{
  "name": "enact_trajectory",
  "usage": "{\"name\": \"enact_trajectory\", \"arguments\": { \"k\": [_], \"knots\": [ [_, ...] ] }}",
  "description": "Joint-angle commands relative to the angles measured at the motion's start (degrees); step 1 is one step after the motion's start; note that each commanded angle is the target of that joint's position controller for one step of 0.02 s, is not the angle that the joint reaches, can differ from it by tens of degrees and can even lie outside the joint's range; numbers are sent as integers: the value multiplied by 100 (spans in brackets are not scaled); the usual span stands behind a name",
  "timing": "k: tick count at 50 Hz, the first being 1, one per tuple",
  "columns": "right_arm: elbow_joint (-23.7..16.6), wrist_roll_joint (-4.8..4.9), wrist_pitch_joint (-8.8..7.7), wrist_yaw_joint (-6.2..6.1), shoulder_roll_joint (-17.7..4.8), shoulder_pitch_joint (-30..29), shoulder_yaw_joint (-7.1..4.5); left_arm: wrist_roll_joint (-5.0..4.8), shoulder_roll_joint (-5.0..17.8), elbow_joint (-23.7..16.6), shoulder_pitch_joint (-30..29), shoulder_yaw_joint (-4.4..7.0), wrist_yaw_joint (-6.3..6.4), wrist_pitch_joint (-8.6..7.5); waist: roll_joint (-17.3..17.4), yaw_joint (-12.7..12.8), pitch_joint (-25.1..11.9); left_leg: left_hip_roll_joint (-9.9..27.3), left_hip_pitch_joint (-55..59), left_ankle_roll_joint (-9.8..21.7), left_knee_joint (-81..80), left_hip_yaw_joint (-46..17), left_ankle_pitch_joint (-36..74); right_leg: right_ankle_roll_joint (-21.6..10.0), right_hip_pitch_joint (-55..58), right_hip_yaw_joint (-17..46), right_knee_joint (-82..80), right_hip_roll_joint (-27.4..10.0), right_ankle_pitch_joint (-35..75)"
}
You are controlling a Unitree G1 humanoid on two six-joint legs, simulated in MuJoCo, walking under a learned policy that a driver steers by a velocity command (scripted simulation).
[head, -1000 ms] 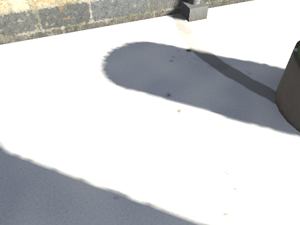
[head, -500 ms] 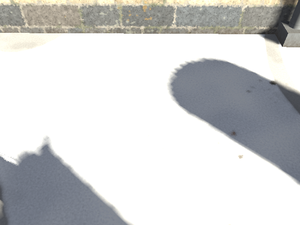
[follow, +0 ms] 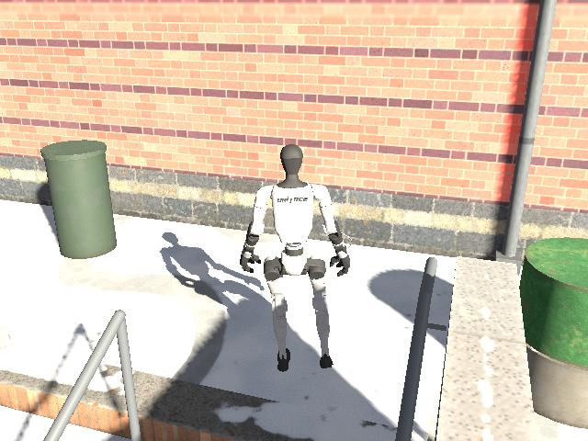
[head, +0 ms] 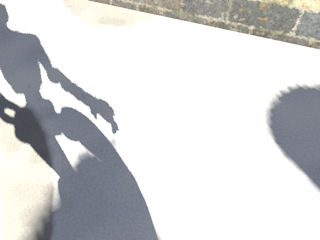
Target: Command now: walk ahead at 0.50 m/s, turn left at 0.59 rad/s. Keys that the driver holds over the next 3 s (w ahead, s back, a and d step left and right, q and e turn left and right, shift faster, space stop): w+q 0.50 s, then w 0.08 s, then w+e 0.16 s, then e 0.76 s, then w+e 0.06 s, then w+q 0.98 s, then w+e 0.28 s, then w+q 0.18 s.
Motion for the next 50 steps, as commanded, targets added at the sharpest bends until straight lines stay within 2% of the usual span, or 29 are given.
{"name": "enact_trajectory", "arguments": {
  "k": [1,5,9,12,15,16,17,18,19,20,21,22,23,24,26,29,31,33,36,38,40,41,42,43,44,45,46,47,50],
  "knots": [
    [-483,13,-182,-68,-536,-71,-92,101,467,-496,123,113,9,35,124,242,-933,1469,1396,1115,-1583,-2171,1124,19,-1103,267,-476,-306,388],
    [-494,40,-220,-197,-836,339,-187,188,287,-812,-727,32,60,118,228,66,-639,1102,778,960,-1675,-1630,1398,186,-984,71,-2143,-19,1403],
    [-489,56,-195,-222,-793,705,-195,63,255,-972,-1491,-35,-28,90,630,-272,-436,955,765,750,-1606,-1650,657,164,-553,93,-3763,329,2442],
    [-466,95,-182,-194,-744,957,-202,30,372,-1088,-1759,-30,-115,41,615,-451,-403,1109,1139,743,-1223,-1997,447,73,-419,174,-4253,445,2320],
    [-514,88,-128,-223,-743,1017,-216,0,561,-1121,-1542,43,-185,-54,801,-285,-487,1176,1419,640,-687,-2480,447,-115,133,189,-4648,574,1692],
    [-588,82,-119,-234,-698,918,-203,8,626,-1020,-1153,90,-183,-87,857,-59,-598,1031,1387,546,-380,-2502,685,-225,657,110,-4873,626,1631],
    [-700,61,-148,-220,-536,766,-153,72,799,-878,-502,176,-164,-111,822,255,-972,773,1124,365,303,-2319,1094,-420,1639,240,-4845,389,1642],
    [-877,-28,-194,-190,-225,648,-41,154,1143,-755,492,277,-129,-104,176,664,-1708,397,279,121,1936,-1774,313,-772,3175,1151,-4746,-604,1605],
    [-1004,154,-245,-183,-53,1496,21,231,1509,-589,961,362,-145,-31,-1898,300,-2287,-256,-1671,-267,3599,-1168,-2260,-1806,4806,3751,-5303,-1880,664],
    [-857,209,-240,-203,-678,1484,-81,90,983,-701,803,266,-144,12,-1518,386,-1935,242,-2493,-339,4453,-1208,-2247,-1790,4688,4226,-5552,-1994,-555],
    [-928,145,-191,-203,-957,884,-150,52,587,-794,564,164,-112,62,-863,548,-1268,448,-2665,-378,4719,-1111,-1642,-1520,4032,3344,-5616,-1728,-531],
    [-1014,66,-150,-207,-883,522,-151,100,508,-820,309,111,-106,117,-379,450,-869,636,-2454,-385,4683,-927,-1196,-1334,3269,2606,-5709,-1479,109],
    [-1129,4,-139,-189,-779,307,-152,135,425,-765,165,76,-115,148,-301,332,-572,773,-2312,-375,4465,-902,-944,-1251,2695,2105,-5832,-1250,683],
    [-1174,31,-115,-161,-657,333,-150,183,358,-729,114,36,-120,145,-380,186,-480,906,-2048,-348,4310,-878,-829,-1142,2317,1636,-5959,-1057,1092],
    [-1242,85,-72,-137,-411,378,-99,151,351,-605,214,40,-149,104,-502,97,-435,980,-1881,-365,4000,-760,-771,-1152,2023,1131,-6169,-908,1595],
    [-1352,33,-62,-131,-260,108,-17,137,611,-397,442,108,-151,69,-341,65,-410,983,-2039,-462,3214,-766,-385,-1294,2065,684,-6307,-950,2444],
    [-1433,-39,-109,-79,-184,-225,61,57,719,-307,491,113,-143,118,-294,75,-404,1055,-1848,-490,2383,-498,147,-1287,2013,427,-6332,-813,2607],
    [-1523,-40,-178,-19,-109,-697,130,-28,828,-253,612,119,-151,175,-297,219,-313,979,-1445,-511,1521,-239,600,-1220,1840,217,-6301,-633,2549],
    [-1689,41,-253,71,-193,-1231,142,-95,1050,-142,1021,154,-174,244,-377,430,-213,739,-1019,-563,681,-62,560,-1215,1951,357,-6128,-723,2306],
    [-1760,57,-305,111,-344,-1288,93,-117,1117,-77,1123,164,-165,310,-516,365,-188,596,-732,-476,188,-74,325,-1131,2165,575,-5782,-847,2551],
    [-1538,-64,-363,82,-606,-494,-51,-144,1068,-48,1090,136,-133,373,-511,-92,-665,329,683,-243,-529,73,919,-801,2125,399,-4761,-536,3780],
    [-1421,-190,-389,26,-925,198,-158,-80,881,-120,1062,72,-124,337,-419,-396,-1225,787,2007,-10,-335,-279,2161,-506,1512,177,-3766,-185,3412],
    [-1401,-377,-333,-84,-1429,1011,-252,143,393,-355,1110,-98,-126,260,734,-628,-2160,2403,4034,569,286,-1690,4724,-78,-239,-223,-1720,388,637],
    [-1406,-313,-254,-71,-1429,1030,-210,11,382,-351,1707,-155,-128,208,1852,-459,-3137,3337,4629,1392,10,-3081,5081,85,-1095,338,-423,662,-1991],
    [-1444,-241,-182,-66,-1062,890,-131,-123,890,-301,1483,7,-109,272,1144,-533,-2774,3012,4083,1299,-129,-2615,4584,157,-1391,556,96,387,-1786],
    [-1427,-166,-160,-86,-806,567,-45,-150,846,-422,1090,13,-85,360,989,-407,-2094,2731,3546,1088,-220,-1941,4216,179,-1733,325,136,213,-1499],
    [-1363,-121,-148,-92,-610,250,22,-85,731,-407,977,13,-46,470,691,-213,-1596,2464,2773,928,-474,-1522,3749,225,-1656,215,-80,42,-1153],
    [-1331,-115,-149,-94,-488,-52,51,-30,706,-406,1003,49,-10,597,741,6,-1253,2317,1989,815,-771,-1216,3333,261,-1300,216,-335,-79,-893],
    [-1279,-236,-189,-141,-640,-596,-18,-15,461,-549,1093,51,36,846,878,363,-877,2228,757,793,-1375,-490,2890,368,-637,25,-585,3,-199]
  ]
}}
Next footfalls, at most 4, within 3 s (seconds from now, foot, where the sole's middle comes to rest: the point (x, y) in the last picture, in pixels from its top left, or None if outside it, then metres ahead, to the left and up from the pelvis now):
0.36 right None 0.37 -0.12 -0.77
0.82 left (109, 217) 0.52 0.22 -0.77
1.26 right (170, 196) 0.61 -0.04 -0.77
1.74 left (120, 199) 0.60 0.18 -0.77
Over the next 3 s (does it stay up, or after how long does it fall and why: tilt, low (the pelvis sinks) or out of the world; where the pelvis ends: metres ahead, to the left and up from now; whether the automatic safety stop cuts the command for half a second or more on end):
stays up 1.11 0.19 0.01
